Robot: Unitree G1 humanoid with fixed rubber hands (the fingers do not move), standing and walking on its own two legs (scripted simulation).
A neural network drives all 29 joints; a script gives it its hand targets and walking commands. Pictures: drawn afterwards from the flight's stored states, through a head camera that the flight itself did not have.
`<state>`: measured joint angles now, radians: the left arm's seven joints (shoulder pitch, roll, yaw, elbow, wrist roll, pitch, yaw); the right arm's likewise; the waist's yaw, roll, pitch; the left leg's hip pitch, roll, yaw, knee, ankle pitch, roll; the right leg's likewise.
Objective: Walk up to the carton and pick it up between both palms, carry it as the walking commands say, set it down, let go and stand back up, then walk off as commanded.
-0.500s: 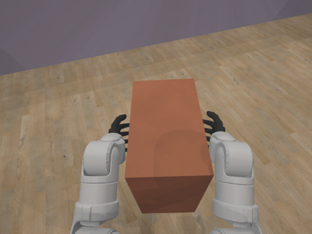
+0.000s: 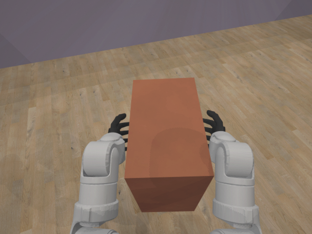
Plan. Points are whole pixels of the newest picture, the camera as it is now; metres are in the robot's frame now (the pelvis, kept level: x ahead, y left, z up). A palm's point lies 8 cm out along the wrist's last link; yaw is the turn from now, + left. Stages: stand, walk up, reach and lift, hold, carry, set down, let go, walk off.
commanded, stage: carry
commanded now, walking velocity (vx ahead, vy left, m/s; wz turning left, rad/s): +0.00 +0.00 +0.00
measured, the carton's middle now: (165, 150) +0.32 -0.01 +0.03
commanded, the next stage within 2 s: hold in 1.74 s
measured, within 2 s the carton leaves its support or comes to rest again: neither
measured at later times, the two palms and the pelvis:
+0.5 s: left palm (120, 148) +0.28 +0.10 +0.09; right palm (224, 148) +0.29 -0.14 +0.10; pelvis -0.01 -0.01 +0.00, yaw +0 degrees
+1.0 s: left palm (120, 148) +0.29 +0.10 +0.08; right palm (220, 147) +0.30 -0.14 +0.08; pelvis -0.01 -0.01 +0.00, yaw +0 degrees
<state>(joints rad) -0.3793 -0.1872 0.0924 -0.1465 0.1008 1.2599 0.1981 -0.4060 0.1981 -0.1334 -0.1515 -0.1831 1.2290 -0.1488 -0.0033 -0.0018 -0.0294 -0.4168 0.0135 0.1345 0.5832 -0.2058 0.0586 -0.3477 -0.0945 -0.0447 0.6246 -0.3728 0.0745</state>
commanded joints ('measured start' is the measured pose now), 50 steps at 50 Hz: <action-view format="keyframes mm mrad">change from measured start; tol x16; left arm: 1 -624 -987 -652 -140 -414 -46 -253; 36 -611 -979 -599 -78 -394 -117 -261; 39 -564 -929 -507 109 -309 -148 -268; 41 -604 -986 -621 -74 -400 -131 -265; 47 -557 -907 -445 205 -253 -221 -270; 49 -658 -985 -664 -176 -438 -189 -261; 50 -632 -972 -632 -114 -407 -168 -259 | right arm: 1 -497 1039 689 19 510 -2 245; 31 -541 997 579 150 420 -98 241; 34 -589 1011 691 -45 498 -83 231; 39 -473 980 555 228 396 -109 236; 42 -584 1002 676 -42 490 -98 237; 43 -506 969 550 215 395 -125 242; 46 -538 969 595 91 411 -160 229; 47 -482 950 495 290 329 -186 233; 49 -564 1023 714 -101 505 -156 225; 50 -518 1007 657 -11 464 -134 227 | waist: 1 -2 88 -440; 50 -3 18 -385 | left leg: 1 219 169 -159 -202 3 -19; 4 152 196 -209 -302 -275 -16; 32 244 160 -150 -153 106 -12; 50 213 169 -182 -154 31 -6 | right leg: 1 144 -36 11 -126 94 -40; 50 66 -10 33 -92 181 -87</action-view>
